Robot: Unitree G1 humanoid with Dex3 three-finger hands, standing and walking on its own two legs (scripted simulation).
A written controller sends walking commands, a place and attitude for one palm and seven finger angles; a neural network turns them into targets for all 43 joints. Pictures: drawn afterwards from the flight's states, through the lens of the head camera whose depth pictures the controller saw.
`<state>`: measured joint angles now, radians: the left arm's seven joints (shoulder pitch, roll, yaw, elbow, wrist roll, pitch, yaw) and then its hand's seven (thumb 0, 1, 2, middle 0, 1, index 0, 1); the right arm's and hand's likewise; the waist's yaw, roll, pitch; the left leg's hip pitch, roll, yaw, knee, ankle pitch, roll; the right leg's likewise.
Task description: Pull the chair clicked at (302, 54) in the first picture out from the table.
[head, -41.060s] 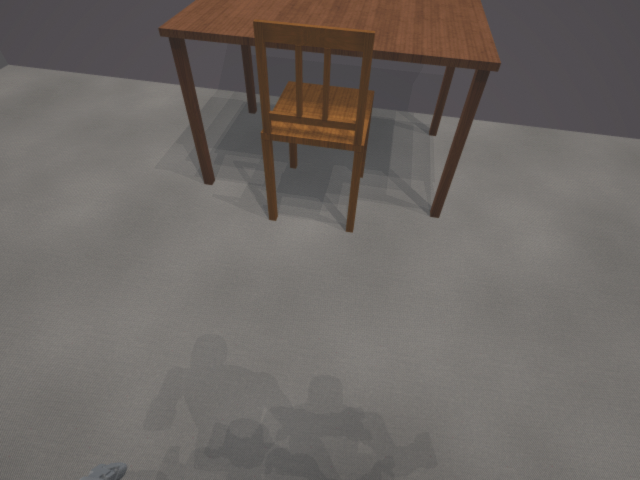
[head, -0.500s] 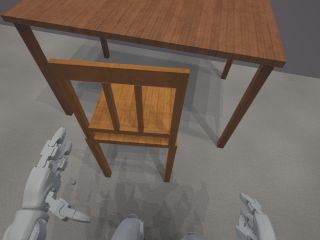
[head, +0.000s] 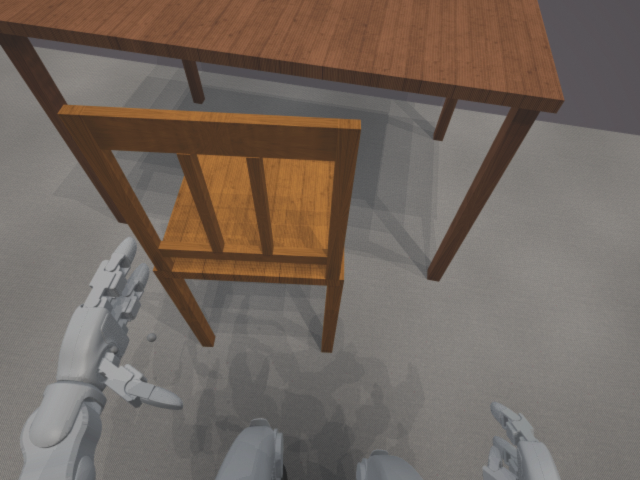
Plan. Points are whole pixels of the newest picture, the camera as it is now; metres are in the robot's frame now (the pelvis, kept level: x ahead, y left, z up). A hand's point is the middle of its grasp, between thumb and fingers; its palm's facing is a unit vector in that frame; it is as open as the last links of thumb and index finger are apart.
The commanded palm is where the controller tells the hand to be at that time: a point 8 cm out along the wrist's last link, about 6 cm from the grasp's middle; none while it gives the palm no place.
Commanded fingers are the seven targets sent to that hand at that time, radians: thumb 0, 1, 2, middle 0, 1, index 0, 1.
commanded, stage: aim the fingers beside a spindle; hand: left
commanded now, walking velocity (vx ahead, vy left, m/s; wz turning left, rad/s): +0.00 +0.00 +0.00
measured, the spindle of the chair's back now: (204, 206) +0.51 +0.20 -0.02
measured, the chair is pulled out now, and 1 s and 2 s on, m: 0.17 0.17 0.17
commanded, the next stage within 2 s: none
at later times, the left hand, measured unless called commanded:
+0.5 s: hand (175, 302) +0.32 +0.19 +0.02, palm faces -0.04 -1.00 -0.04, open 17.0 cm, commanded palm +0.31 +0.25 +0.02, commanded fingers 0.00 -0.50 0.30 -0.06 -0.08 -0.06 -0.08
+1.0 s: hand (205, 286) +0.37 +0.17 -0.02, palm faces -0.05 -1.00 -0.03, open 17.0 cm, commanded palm +0.35 +0.23 +0.00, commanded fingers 0.00 -0.50 0.30 -0.06 -0.08 -0.06 -0.08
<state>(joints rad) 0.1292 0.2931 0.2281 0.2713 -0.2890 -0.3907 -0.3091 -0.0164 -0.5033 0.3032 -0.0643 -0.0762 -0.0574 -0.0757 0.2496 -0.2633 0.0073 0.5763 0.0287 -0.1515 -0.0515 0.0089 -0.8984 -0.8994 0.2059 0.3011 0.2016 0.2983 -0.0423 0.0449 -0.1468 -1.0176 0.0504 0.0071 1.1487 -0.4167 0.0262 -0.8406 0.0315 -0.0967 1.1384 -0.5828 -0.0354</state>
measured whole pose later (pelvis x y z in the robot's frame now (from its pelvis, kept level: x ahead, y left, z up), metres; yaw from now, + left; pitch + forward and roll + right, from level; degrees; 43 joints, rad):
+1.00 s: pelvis -0.01 +0.01 -0.03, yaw -1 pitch +22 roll -3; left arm -0.27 0.26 0.18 0.59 -0.18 -0.43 -0.19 -0.02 -0.50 0.30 -0.06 -0.08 -0.06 -0.08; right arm 0.24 -0.25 0.01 0.59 0.00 -0.03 -0.01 0.01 -0.90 -0.90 0.21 0.30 0.20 0.30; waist -0.07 0.04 -0.16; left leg -1.21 0.05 0.02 1.28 -0.45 0.04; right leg -1.04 0.03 -0.08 1.28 -0.62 -0.02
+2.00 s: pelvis -0.01 +0.01 -0.03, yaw -1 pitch +21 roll -4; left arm -0.27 0.32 0.23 0.55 -0.21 -0.45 -0.20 -0.02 -0.50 0.30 -0.07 -0.08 -0.06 -0.08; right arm 0.23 -0.25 0.01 0.59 0.01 -0.02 -0.01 0.01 -0.90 -0.90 0.20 0.30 0.20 0.30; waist -0.06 0.04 -0.16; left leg -1.20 0.06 0.01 1.27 -0.44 0.04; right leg -1.02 0.03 -0.09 1.26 -0.61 -0.03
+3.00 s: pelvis -0.01 +0.00 -0.03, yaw -1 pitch +21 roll -3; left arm -0.20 0.27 0.23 0.46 -0.16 -0.51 -0.12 -0.02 -0.50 0.30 -0.07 -0.08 -0.06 -0.08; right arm 0.21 -0.24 0.01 0.59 0.00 -0.03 -0.01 0.01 -0.90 -0.90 0.21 0.30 0.20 0.30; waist -0.06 0.03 -0.15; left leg -1.19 0.06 0.01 1.27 -0.45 0.03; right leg -1.02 0.04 -0.08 1.28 -0.62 -0.03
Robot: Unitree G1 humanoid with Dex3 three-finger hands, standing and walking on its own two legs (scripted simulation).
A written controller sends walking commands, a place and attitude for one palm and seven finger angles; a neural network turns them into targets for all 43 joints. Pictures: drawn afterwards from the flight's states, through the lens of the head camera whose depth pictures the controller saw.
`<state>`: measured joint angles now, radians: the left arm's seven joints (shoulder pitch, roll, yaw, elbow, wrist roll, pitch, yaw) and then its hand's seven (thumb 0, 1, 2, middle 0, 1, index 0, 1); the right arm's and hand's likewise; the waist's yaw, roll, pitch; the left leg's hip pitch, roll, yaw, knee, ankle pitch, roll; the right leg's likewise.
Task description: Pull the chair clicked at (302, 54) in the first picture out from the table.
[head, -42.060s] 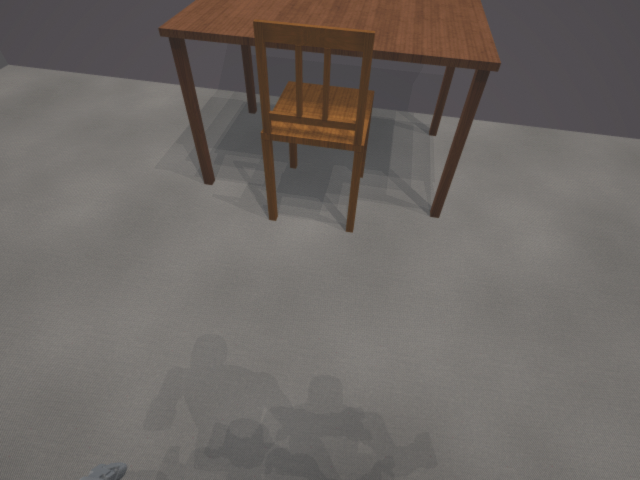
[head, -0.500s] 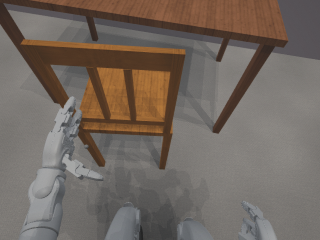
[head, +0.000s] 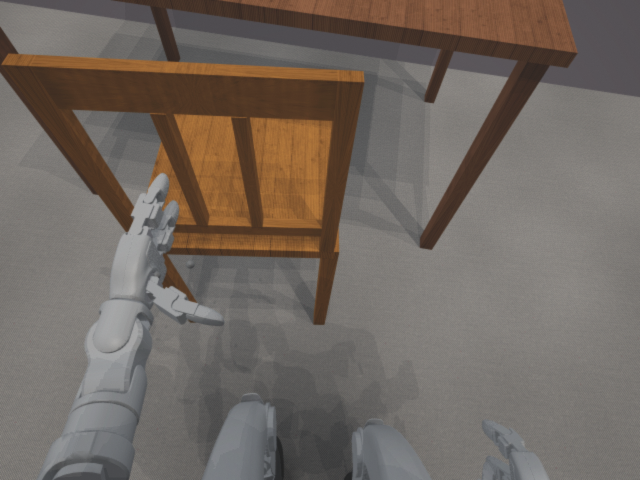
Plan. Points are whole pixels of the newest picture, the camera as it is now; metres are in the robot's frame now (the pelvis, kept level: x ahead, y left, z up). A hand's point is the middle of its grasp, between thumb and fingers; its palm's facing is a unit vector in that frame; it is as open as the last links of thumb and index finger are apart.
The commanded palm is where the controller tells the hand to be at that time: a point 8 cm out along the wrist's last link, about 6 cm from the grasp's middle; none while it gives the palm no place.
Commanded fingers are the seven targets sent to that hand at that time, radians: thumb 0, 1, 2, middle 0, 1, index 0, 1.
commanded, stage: aim the fingers beside a spindle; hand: left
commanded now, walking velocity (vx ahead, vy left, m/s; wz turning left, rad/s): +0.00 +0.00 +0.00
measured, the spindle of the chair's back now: (185, 174) +0.51 +0.20 +0.01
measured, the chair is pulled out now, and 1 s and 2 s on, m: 0.17 0.17 0.17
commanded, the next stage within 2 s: none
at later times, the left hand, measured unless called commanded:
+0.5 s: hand (179, 260) +0.37 +0.18 +0.03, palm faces +0.02 -1.00 -0.06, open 16.9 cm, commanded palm +0.34 +0.24 +0.03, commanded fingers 0.00 -0.50 0.30 -0.06 -0.08 -0.06 -0.08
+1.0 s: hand (157, 253) +0.37 +0.20 +0.04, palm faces +0.03 -1.00 -0.06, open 17.0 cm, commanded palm +0.34 +0.23 +0.02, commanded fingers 0.00 -0.50 0.30 -0.06 -0.08 -0.06 -0.08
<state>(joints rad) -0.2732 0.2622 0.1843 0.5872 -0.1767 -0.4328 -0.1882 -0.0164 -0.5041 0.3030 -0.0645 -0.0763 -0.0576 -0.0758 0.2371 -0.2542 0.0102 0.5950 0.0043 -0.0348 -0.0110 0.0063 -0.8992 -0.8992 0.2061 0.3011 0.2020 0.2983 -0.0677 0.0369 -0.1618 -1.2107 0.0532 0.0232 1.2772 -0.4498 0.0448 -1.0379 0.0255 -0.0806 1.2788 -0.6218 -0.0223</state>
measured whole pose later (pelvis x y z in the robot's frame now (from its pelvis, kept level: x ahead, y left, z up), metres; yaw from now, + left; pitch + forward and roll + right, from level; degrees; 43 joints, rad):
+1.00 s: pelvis +0.00 +0.00 +0.00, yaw +0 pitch +21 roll -4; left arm -0.27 0.32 0.23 0.55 -0.21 -0.45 -0.20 -0.02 -0.50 0.30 -0.07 -0.08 -0.06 -0.08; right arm 0.23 -0.25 0.01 0.59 0.01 -0.02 -0.01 0.01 -0.90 -0.90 0.20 0.30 0.20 0.30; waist -0.06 0.04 -0.16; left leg -1.20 0.06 0.01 1.27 -0.44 0.04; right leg -1.02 0.03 -0.09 1.26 -0.61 -0.03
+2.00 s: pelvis +0.00 -0.01 +0.00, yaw +0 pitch +21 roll -3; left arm -0.20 0.27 0.23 0.46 -0.16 -0.51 -0.12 -0.02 -0.50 0.30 -0.07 -0.08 -0.06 -0.08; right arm 0.21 -0.24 0.01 0.59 0.00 -0.03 -0.01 0.01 -0.90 -0.90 0.21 0.30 0.20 0.30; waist -0.06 0.03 -0.15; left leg -1.19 0.06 0.01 1.27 -0.45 0.03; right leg -1.02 0.04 -0.08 1.28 -0.62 -0.03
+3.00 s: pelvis +0.00 +0.00 +0.00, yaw +0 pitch +22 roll -4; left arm -0.18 0.22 0.15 0.51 -0.18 -0.46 -0.18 -0.02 -0.50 0.30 -0.06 -0.08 -0.06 -0.08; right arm 0.23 -0.25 0.00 0.59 0.00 -0.04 -0.02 0.01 -0.90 -0.90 0.21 0.30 0.20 0.30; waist -0.06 0.03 -0.15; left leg -1.20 0.05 0.02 1.27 -0.45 0.04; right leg -1.02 0.03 -0.08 1.26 -0.62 -0.02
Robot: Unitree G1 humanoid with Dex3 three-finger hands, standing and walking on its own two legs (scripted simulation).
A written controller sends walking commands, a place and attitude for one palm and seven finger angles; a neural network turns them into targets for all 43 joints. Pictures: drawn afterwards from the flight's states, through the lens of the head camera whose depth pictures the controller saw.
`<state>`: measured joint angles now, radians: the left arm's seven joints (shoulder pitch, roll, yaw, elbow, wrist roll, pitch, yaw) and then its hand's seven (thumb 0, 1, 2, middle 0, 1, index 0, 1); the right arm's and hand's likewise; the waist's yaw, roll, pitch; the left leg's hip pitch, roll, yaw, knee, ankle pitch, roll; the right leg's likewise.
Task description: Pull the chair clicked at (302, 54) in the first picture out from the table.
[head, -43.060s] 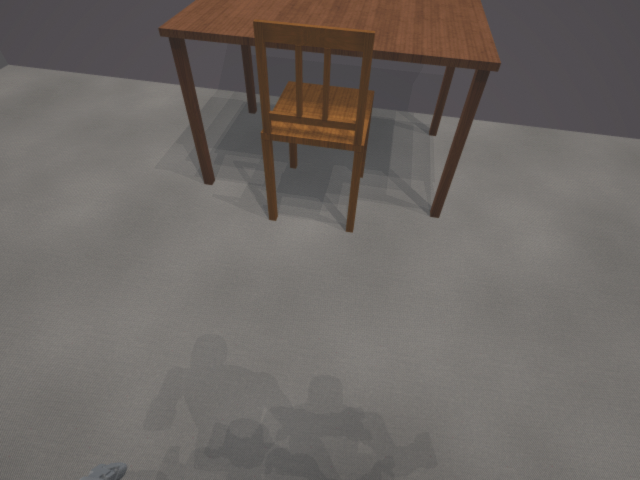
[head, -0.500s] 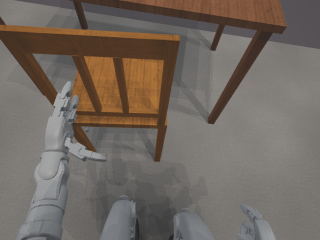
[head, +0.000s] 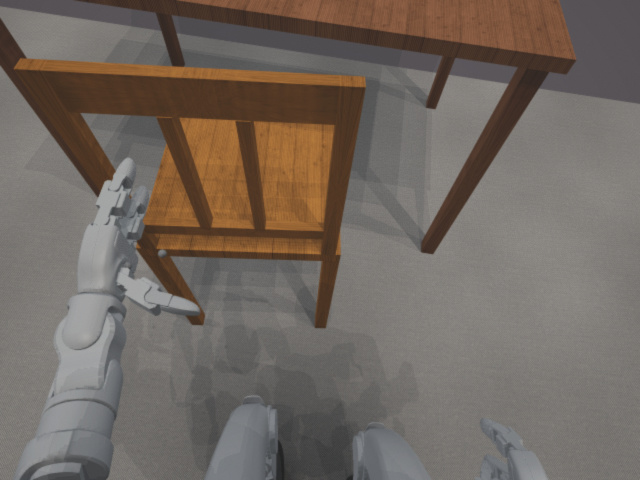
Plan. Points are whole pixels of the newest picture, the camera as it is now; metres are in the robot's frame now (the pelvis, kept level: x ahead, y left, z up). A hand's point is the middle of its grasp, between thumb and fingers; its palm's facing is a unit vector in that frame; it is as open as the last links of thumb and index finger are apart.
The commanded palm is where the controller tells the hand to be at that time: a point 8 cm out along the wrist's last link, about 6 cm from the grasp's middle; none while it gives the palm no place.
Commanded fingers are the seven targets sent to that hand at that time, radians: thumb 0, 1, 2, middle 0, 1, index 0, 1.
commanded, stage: aim the fingers beside a spindle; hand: left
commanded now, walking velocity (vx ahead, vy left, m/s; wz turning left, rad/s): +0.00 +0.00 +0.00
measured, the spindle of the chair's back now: (190, 177) +0.52 +0.20 +0.01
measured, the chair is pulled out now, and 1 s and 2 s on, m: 0.17 0.17 0.17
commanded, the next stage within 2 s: push the fingers through the gap in 1.82 s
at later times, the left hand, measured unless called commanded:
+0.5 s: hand (190, 280) +0.35 +0.17 +0.01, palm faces -0.05 -1.00 +0.01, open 17.0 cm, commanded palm +0.34 +0.23 +0.03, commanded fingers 0.00 -0.50 0.30 -0.06 -0.08 -0.06 -0.08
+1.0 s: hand (175, 260) +0.36 +0.18 +0.04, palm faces +0.07 -0.99 -0.08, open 16.9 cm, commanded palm +0.34 +0.23 +0.03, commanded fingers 0.00 -0.50 0.30 -0.06 -0.08 -0.06 -0.08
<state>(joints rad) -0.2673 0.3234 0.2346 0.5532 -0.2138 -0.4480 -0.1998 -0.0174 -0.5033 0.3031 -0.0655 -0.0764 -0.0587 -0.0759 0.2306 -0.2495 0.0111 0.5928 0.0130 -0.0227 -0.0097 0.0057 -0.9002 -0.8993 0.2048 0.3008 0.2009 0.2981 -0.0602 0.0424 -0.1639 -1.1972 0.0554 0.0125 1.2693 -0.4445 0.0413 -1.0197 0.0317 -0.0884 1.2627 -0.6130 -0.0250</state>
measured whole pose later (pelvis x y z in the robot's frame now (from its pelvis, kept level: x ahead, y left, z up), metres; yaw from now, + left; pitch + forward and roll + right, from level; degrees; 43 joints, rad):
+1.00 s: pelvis +0.00 -0.01 +0.00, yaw +0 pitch +21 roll -3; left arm -0.20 0.27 0.23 0.46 -0.16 -0.51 -0.12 -0.02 -0.50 0.30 -0.07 -0.08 -0.06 -0.08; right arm 0.21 -0.24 0.01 0.59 0.00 -0.03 -0.01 0.01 -0.90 -0.90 0.21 0.30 0.20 0.30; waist -0.06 0.03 -0.15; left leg -1.19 0.06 0.01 1.27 -0.45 0.03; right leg -1.02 0.04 -0.08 1.28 -0.62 -0.03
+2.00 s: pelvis +0.01 +0.00 +0.00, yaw +0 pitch +22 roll -4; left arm -0.18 0.22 0.15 0.51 -0.18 -0.46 -0.18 -0.02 -0.50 0.30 -0.06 -0.08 -0.06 -0.08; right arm 0.23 -0.25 0.00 0.59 0.00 -0.04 -0.02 0.01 -0.90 -0.90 0.21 0.30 0.20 0.30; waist -0.06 0.03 -0.15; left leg -1.20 0.05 0.02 1.27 -0.45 0.04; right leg -1.02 0.03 -0.08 1.26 -0.62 -0.02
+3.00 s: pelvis +0.00 +0.00 -0.01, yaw -1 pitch +25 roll -5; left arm -0.66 0.39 0.32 0.96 -0.12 -0.48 -0.19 -0.02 -0.50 0.30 -0.07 -0.08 -0.06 -0.08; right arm 0.27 -0.26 0.01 0.64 -0.02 0.06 0.00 0.00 -0.90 -0.90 0.21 0.30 0.20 0.30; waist -0.12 0.05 -0.16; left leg -1.30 0.06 0.00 1.32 -0.46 0.04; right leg -1.12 0.04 -0.09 1.31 -0.63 -0.03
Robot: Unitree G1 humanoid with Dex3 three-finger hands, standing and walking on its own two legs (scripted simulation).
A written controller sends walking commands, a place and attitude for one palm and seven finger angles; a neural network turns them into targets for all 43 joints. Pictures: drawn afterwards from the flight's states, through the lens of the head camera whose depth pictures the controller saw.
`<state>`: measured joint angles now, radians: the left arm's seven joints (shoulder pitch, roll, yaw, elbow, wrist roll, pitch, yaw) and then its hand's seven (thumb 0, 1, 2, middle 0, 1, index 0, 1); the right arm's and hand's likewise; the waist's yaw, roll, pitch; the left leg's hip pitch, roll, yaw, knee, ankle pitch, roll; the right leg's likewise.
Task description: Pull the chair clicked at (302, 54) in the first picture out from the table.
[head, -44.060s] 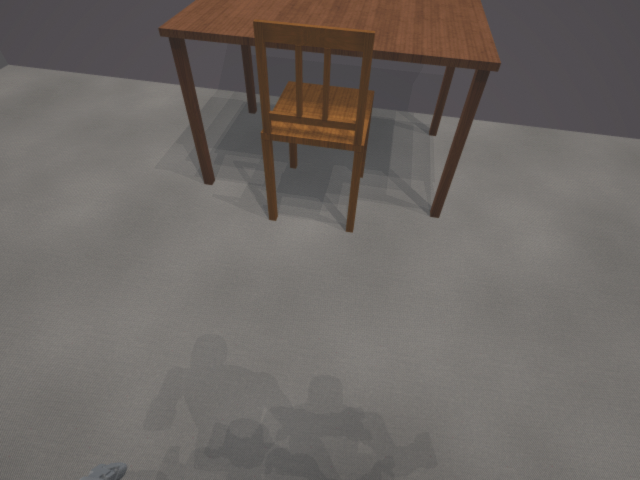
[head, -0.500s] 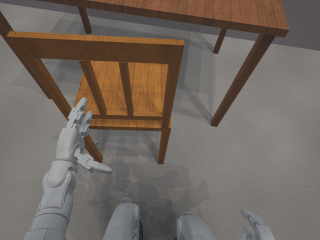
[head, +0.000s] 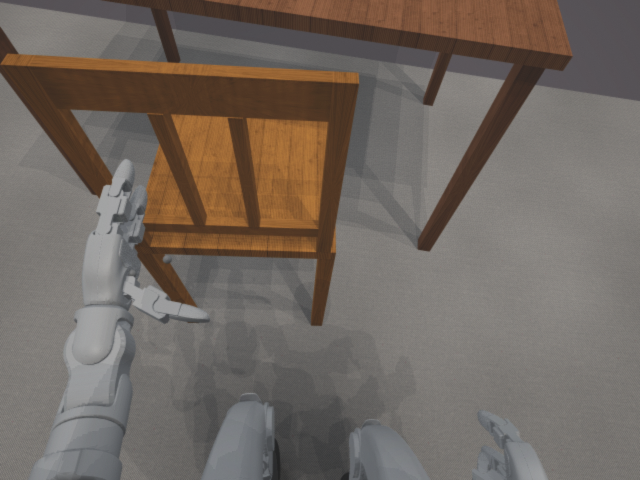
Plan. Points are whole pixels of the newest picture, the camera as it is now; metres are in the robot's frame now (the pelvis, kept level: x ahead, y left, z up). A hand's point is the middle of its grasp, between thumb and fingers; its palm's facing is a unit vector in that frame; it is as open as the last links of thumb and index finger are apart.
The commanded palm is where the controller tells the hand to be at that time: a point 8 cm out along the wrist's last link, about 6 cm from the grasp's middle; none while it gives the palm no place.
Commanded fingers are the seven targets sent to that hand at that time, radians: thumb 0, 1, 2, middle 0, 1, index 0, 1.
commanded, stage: aim the fingers beside a spindle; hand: left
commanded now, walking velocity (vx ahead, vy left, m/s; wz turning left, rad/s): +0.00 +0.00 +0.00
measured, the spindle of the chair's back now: (182, 174) +0.52 +0.21 +0.01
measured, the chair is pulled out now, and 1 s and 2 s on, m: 0.17 0.17 0.17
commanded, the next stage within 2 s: push the fingers through the gap in 0.82 s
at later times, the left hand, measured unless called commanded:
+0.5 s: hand (168, 262) +0.36 +0.19 +0.03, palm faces -0.01 -1.00 -0.05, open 17.0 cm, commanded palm +0.34 +0.23 +0.02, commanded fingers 0.00 -0.50 0.30 -0.06 -0.08 -0.06 -0.08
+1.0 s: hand (198, 279) +0.35 +0.16 +0.01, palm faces -0.05 -1.00 +0.01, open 17.0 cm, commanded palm +0.35 +0.23 +0.02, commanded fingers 0.00 -0.50 0.30 -0.06 -0.08 -0.06 -0.08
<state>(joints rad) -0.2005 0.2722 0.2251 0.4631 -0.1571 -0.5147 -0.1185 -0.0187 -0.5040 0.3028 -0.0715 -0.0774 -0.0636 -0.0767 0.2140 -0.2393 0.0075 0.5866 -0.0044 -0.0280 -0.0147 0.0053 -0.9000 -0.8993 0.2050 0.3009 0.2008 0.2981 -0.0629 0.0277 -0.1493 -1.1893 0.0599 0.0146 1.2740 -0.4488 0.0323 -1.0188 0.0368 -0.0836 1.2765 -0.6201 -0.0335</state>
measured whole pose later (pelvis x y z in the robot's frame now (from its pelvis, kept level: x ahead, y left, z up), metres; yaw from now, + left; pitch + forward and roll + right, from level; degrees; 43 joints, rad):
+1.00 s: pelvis +0.01 +0.01 +0.00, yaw +0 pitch +22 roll -4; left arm -0.18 0.22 0.15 0.51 -0.18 -0.46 -0.18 -0.02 -0.50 0.30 -0.06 -0.08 -0.06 -0.08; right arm 0.23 -0.25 0.00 0.59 0.00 -0.04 -0.02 0.01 -0.90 -0.90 0.21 0.30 0.20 0.30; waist -0.06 0.03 -0.15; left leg -1.20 0.05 0.02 1.27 -0.45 0.04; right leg -1.02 0.03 -0.08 1.26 -0.62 -0.02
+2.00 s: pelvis +0.00 +0.01 -0.01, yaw -1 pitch +25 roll -5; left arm -0.66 0.39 0.32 0.96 -0.12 -0.48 -0.19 -0.02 -0.50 0.30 -0.07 -0.08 -0.06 -0.08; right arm 0.27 -0.26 0.01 0.64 -0.02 0.06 0.00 0.00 -0.90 -0.90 0.21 0.30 0.20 0.30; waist -0.12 0.05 -0.16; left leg -1.30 0.06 0.00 1.32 -0.46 0.04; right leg -1.12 0.04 -0.09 1.31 -0.63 -0.03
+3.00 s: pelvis +0.01 +0.02 -0.01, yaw -1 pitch +26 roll -5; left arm -0.72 0.38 0.32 0.98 -0.09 -0.50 -0.15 -0.02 -0.49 0.31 -0.25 -0.66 -0.25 -0.66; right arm 0.29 -0.24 0.01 0.63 -0.03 0.10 0.02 0.00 -0.90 -0.90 0.21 0.30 0.20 0.30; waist -0.14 0.05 -0.15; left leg -1.32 0.06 0.00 1.32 -0.47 0.05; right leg -1.13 0.04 -0.09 1.29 -0.62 -0.01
